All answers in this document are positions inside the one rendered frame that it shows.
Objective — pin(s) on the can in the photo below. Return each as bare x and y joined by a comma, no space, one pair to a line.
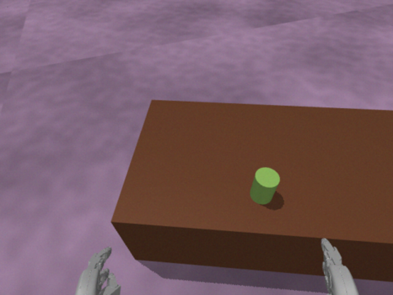
264,185

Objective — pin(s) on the left robot hand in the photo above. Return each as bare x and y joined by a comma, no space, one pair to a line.
91,279

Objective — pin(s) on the right robot hand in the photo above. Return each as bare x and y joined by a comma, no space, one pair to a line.
338,279

